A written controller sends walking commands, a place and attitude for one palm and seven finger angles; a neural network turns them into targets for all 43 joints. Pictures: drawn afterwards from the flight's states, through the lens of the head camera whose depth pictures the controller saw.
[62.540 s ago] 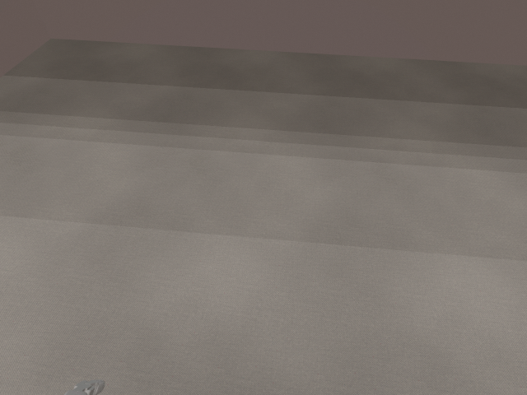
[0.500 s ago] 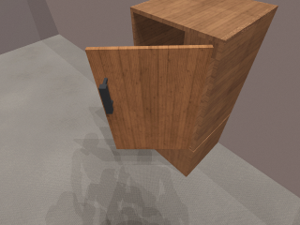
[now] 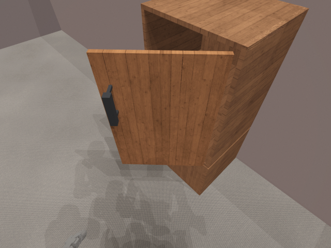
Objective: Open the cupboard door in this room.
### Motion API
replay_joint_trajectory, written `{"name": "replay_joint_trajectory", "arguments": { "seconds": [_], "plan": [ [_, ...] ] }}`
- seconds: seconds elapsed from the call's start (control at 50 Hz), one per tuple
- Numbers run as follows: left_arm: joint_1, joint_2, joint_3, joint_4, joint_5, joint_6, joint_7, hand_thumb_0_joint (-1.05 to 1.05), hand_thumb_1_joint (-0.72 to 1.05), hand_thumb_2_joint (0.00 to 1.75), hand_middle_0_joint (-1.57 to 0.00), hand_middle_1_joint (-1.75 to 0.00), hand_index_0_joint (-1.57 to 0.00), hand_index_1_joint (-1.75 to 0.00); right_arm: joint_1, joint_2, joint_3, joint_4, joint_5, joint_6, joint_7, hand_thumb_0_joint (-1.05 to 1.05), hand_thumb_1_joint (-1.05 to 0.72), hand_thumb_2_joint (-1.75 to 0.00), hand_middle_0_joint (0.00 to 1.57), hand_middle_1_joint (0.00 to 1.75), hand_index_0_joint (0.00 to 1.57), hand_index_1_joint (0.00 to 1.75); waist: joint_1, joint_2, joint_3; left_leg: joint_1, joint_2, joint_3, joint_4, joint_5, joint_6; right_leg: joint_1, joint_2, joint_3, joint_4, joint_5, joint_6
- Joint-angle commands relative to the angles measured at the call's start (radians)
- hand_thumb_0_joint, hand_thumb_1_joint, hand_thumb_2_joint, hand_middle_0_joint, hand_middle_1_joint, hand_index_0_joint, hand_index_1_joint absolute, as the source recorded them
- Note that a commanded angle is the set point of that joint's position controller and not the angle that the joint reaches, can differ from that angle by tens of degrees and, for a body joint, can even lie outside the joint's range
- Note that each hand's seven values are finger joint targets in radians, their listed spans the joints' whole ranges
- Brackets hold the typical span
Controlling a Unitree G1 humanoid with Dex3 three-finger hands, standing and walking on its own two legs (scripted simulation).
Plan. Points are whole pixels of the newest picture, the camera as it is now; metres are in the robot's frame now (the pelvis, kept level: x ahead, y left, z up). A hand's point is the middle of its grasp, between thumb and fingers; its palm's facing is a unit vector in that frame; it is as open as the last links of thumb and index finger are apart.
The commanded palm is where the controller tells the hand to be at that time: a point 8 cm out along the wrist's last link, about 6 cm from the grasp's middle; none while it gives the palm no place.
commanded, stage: raise the hand with hooked fingers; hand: left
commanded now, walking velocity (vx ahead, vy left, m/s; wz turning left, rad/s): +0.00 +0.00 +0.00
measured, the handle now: (112, 105) +0.52 +0.21 +0.03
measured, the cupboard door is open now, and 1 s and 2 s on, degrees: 45 45 45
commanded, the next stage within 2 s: move the hooked fingers beside the handle in 2.00 s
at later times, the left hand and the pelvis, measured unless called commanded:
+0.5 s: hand (84, 231) +0.16 +0.20 -0.03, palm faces +0.07 -1.00 -0.05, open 9.7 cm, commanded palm +0.14 +0.26 -0.02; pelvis -0.03 -0.02 -0.08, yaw +2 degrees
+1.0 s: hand (67, 203) +0.21 +0.25 +0.00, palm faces +0.05 -1.00 -0.05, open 12.6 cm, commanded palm +0.19 +0.30 +0.01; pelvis -0.03 +0.01 -0.05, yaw +1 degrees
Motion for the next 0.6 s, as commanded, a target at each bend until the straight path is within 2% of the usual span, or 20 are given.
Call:
{"name": "replay_joint_trajectory", "arguments": {
  "seconds": [0.0,0.02,0.04,0.06,0.08,0.12,0.14,0.18,0.2,0.22,0.24,0.28,0.3,0.34,0.36,0.38,0.44,0.48,0.54,0.58],
  "plan": [
    [-0.079,0.071,0.110,-0.363,-0.072,-0.225,-0.020,0.00,0.76,0.84,-0.21,-0.39,-0.21,-0.39,-0.157,-0.193,-0.085,-0.281,-0.004,-0.161,-0.012,0.00,-0.90,-0.90,0.20,0.30,0.20,0.30,-0.048,-0.132,0.003,-0.161,0.017,-0.074,0.070,0.100,-0.004,-0.208,0.020,-0.059,0.010,0.009,0.001],
    [0.051,0.020,0.107,-0.280,-0.089,-0.298,-0.069,0.00,0.74,0.83,-0.21,-0.40,-0.21,-0.40,-0.174,-0.184,-0.092,-0.314,-0.013,-0.165,-0.001,0.00,-0.90,-0.90,0.20,0.30,0.20,0.30,-0.016,-0.198,0.002,-0.239,0.011,-0.070,0.125,0.061,-0.007,-0.262,0.026,-0.063,0.062,-0.034,0.001],
    [0.167,0.011,0.130,-0.225,-0.098,-0.372,-0.124,0.00,0.71,0.82,-0.21,-0.42,-0.21,-0.42,-0.192,-0.177,-0.099,-0.348,-0.011,-0.170,0.016,0.00,-0.90,-0.90,0.20,0.30,0.20,0.30,0.032,-0.145,-0.026,-0.294,-0.003,-0.050,0.176,0.059,-0.018,-0.271,0.022,-0.053,0.119,-0.033,-0.011],
    [0.200,-0.018,0.115,-0.231,-0.114,-0.456,-0.184,0.00,0.69,0.81,-0.22,-0.43,-0.22,-0.43,-0.201,-0.168,-0.099,-0.377,-0.016,-0.173,0.033,0.00,-0.90,-0.90,0.20,0.30,0.20,0.30,0.047,-0.169,-0.081,-0.347,-0.010,-0.040,0.232,0.057,-0.024,-0.296,0.022,-0.048,0.192,-0.015,-0.013],
    [0.241,0.001,0.151,-0.235,-0.131,-0.540,-0.246,0.00,0.67,0.80,-0.22,-0.45,-0.22,-0.45,-0.217,-0.167,-0.113,-0.401,-0.017,-0.172,0.046,0.00,-0.90,-0.90,0.20,0.30,0.20,0.30,0.065,-0.175,-0.122,-0.404,-0.013,-0.028,0.294,0.066,-0.028,-0.309,0.024,-0.034,0.256,0.026,-0.017],
    [0.204,0.065,0.193,-0.259,-0.149,-0.687,-0.376,0.00,0.62,0.78,-0.22,-0.48,-0.22,-0.48,-0.237,-0.176,-0.123,-0.451,-0.015,-0.174,0.068,0.00,-0.90,-0.90,0.20,0.30,0.20,0.30,0.057,-0.145,-0.195,-0.511,-0.026,-0.021,0.406,0.060,-0.028,-0.339,0.014,0.009,0.357,0.083,-0.019],
    [0.227,0.125,0.260,-0.223,-0.158,-0.706,-0.421,0.00,0.60,0.77,-0.22,-0.50,-0.22,-0.50,-0.228,-0.179,-0.130,-0.471,-0.008,-0.166,0.072,0.00,-0.90,-0.90,0.20,0.30,0.20,0.30,0.072,-0.100,-0.211,-0.541,-0.030,-0.017,0.444,0.066,-0.026,-0.334,0.002,0.050,0.380,0.108,-0.023],
    [0.146,0.144,0.275,-0.344,-0.209,-0.666,-0.472,0.00,0.55,0.75,-0.22,-0.53,-0.22,-0.53,-0.259,-0.186,-0.124,-0.549,0.007,-0.148,0.060,0.00,-0.90,-0.90,0.20,0.30,0.20,0.30,0.070,-0.076,-0.294,-0.577,-0.041,0.006,0.479,0.026,-0.011,-0.332,-0.004,0.091,0.383,0.035,-0.013],
    [0.077,0.148,0.277,-0.386,-0.233,-0.636,-0.477,0.00,0.53,0.74,-0.23,-0.54,-0.23,-0.54,-0.267,-0.181,-0.118,-0.577,0.016,-0.142,0.050,0.00,-0.90,-0.90,0.20,0.30,0.20,0.30,0.063,-0.044,-0.276,-0.613,-0.046,0.008,0.477,-0.083,-0.011,-0.377,-0.006,0.115,0.346,-0.163,-0.009],
    [0.020,0.156,0.269,-0.474,-0.248,-0.615,-0.471,0.00,0.50,0.73,-0.23,-0.55,-0.23,-0.55,-0.265,-0.185,-0.112,-0.606,0.019,-0.141,0.038,0.00,-0.90,-0.90,0.20,0.30,0.20,0.30,0.048,-0.004,-0.271,-0.608,-0.040,-0.002,0.500,-0.074,0.000,-0.394,-0.004,0.132,0.340,-0.173,-0.008],
    [-0.054,0.188,0.290,-0.564,-0.256,-0.606,-0.456,0.00,0.48,0.72,-0.23,-0.57,-0.23,-0.57,-0.235,-0.186,-0.113,-0.605,0.016,-0.137,0.028,0.00,-0.90,-0.90,0.20,0.30,0.20,0.30,0.030,-0.008,-0.302,-0.595,-0.029,-0.019,0.522,-0.051,0.005,-0.404,0.005,0.137,0.356,-0.147,-0.005],
    [-0.078,0.184,0.277,-0.703,-0.234,-0.600,-0.423,0.00,0.43,0.70,-0.23,-0.60,-0.23,-0.60,-0.175,-0.166,-0.110,-0.593,0.010,-0.129,0.014,0.00,-0.90,-0.90,0.20,0.30,0.20,0.30,0.004,0.043,-0.401,-0.533,-0.010,-0.031,0.548,0.030,0.014,-0.364,0.008,0.133,0.378,0.012,0.003],
    [-0.092,0.181,0.258,-0.740,-0.218,-0.598,-0.410,0.00,0.41,0.69,-0.24,-0.62,-0.24,-0.62,-0.160,-0.163,-0.105,-0.586,0.008,-0.125,0.009,0.00,-0.90,-0.90,0.20,0.30,0.20,0.30,-0.012,0.071,-0.392,-0.526,-0.003,-0.040,0.550,0.049,0.015,-0.377,0.013,0.121,0.384,0.056,0.001],
    [-0.189,0.192,0.223,-0.770,-0.200,-0.592,-0.411,0.00,0.36,0.67,-0.24,-0.64,-0.24,-0.64,-0.141,-0.172,-0.090,-0.559,0.001,-0.120,-0.003,0.00,-0.90,-0.90,0.20,0.30,0.20,0.30,-0.052,0.058,-0.351,-0.516,0.011,-0.064,0.564,0.074,0.021,-0.433,0.035,0.083,0.414,0.086,-0.008],
    [-0.187,0.190,0.220,-0.745,-0.196,-0.581,-0.420,0.00,0.34,0.66,-0.24,-0.66,-0.24,-0.66,-0.143,-0.170,-0.089,-0.545,0.002,-0.122,-0.008,0.00,-0.90,-0.90,0.20,0.30,0.20,0.30,-0.055,0.070,-0.340,-0.519,0.014,-0.066,0.565,0.067,0.021,-0.446,0.035,0.079,0.407,0.076,-0.008],
    [-0.178,0.202,0.235,-0.706,-0.198,-0.567,-0.430,0.00,0.32,0.65,-0.24,-0.68,-0.24,-0.68,-0.142,-0.170,-0.087,-0.531,0.005,-0.124,-0.013,0.00,-0.90,-0.90,0.20,0.30,0.20,0.30,-0.058,0.053,-0.337,-0.536,0.015,-0.067,0.568,0.057,0.021,-0.436,0.034,0.079,0.399,0.064,-0.005],
    [-0.152,0.236,0.281,-0.580,-0.227,-0.487,-0.481,0.00,0.25,0.62,-0.25,-0.72,-0.25,-0.72,-0.160,-0.177,-0.076,-0.521,0.017,-0.124,-0.024,0.00,-0.90,-0.90,0.20,0.30,0.20,0.30,-0.036,0.043,-0.320,-0.565,0.013,-0.076,0.549,0.036,0.018,-0.401,0.039,0.082,0.372,0.017,-0.007],
    [-0.116,0.255,0.319,-0.591,-0.242,-0.436,-0.497,0.00,0.20,0.60,-0.25,-0.75,-0.25,-0.75,-0.170,-0.174,-0.073,-0.535,0.023,-0.124,-0.024,0.00,-0.90,-0.90,0.20,0.30,0.20,0.30,-0.005,0.066,-0.394,-0.536,0.007,-0.071,0.513,0.055,0.016,-0.334,0.028,0.079,0.354,0.030,-0.002],
    [-0.083,0.270,0.369,-0.547,-0.270,-0.376,-0.483,0.00,0.13,0.57,-0.25,-0.80,-0.25,-0.80,-0.189,-0.162,-0.069,-0.540,0.023,-0.121,-0.025,0.00,-0.90,-0.90,0.20,0.30,0.20,0.30,0.021,0.016,-0.388,-0.527,0.005,-0.080,0.473,0.080,0.013,-0.277,0.027,0.068,0.333,0.052,0.000],
    [-0.101,0.267,0.373,-0.577,-0.271,-0.378,-0.463,0.00,0.08,0.55,-0.26,-0.82,-0.26,-0.82,-0.180,-0.160,-0.065,-0.543,0.019,-0.123,-0.020,0.00,-0.90,-0.90,0.20,0.30,0.20,0.30,0.021,0.001,-0.395,-0.520,0.003,-0.079,0.445,0.072,0.012,-0.272,0.024,0.056,0.324,0.036,0.006]
  ]
}}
